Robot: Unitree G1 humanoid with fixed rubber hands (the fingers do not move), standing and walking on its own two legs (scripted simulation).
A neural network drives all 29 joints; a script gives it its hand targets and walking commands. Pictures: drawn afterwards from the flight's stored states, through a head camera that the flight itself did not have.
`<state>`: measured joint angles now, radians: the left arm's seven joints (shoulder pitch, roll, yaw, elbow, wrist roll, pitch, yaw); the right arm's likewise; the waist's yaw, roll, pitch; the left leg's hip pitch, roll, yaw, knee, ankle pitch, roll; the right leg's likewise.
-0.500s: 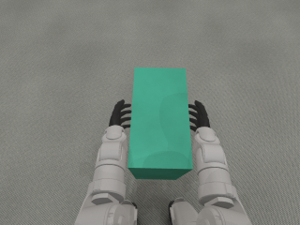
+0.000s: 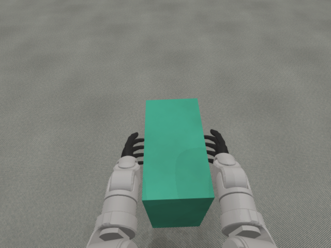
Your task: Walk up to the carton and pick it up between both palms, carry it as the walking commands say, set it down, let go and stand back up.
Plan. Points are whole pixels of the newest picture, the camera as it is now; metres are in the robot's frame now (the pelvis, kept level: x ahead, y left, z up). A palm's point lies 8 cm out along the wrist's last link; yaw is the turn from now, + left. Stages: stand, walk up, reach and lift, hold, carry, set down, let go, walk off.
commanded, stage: reach and lift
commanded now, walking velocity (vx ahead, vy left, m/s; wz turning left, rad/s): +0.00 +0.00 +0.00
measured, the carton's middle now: (173, 166) +0.36 -0.02 -0.06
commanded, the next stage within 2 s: hold in 1.50 s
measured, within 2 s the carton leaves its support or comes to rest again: neither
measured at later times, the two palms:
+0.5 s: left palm (121, 159) +0.32 +0.11 +0.06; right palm (221, 154) +0.31 -0.13 +0.07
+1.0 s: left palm (116, 162) +0.31 +0.12 +0.06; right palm (216, 154) +0.32 -0.12 +0.06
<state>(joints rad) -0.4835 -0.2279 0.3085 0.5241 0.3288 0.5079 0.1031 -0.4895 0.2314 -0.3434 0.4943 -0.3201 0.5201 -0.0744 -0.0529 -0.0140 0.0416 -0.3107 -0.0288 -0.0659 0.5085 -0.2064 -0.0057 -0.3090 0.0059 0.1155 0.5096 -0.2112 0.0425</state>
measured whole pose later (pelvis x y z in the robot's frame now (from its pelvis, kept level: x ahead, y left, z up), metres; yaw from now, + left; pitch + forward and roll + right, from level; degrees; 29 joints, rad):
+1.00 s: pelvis +0.00 +0.00 +0.00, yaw +1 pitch -9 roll +0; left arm -0.45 -0.22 0.27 0.44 0.31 0.74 0.09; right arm -0.46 0.22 -0.26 0.45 -0.30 0.73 -0.09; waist -0.01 0.00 0.06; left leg -0.08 -0.02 -0.09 0.45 -0.21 -0.01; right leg -0.07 0.01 0.09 0.44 -0.21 0.03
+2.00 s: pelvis +0.00 -0.01 +0.00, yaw +1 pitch -10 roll +0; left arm -0.42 -0.21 0.23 0.43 0.31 0.78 0.09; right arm -0.44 0.21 -0.23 0.44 -0.31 0.76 -0.08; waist -0.01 0.00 0.04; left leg -0.08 -0.02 -0.09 0.47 -0.21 -0.01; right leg -0.07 0.01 0.10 0.46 -0.21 0.03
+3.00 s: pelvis -0.02 -0.01 -0.01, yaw +17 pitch +5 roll +1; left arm -0.75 -0.16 0.25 0.13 0.09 1.20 0.23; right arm -0.77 0.10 -0.24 0.14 -0.06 1.22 -0.22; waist -0.01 0.02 0.02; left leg -0.64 -0.06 0.01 0.96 -0.44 -0.04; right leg -0.33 -0.06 -0.15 0.61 -0.37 -0.03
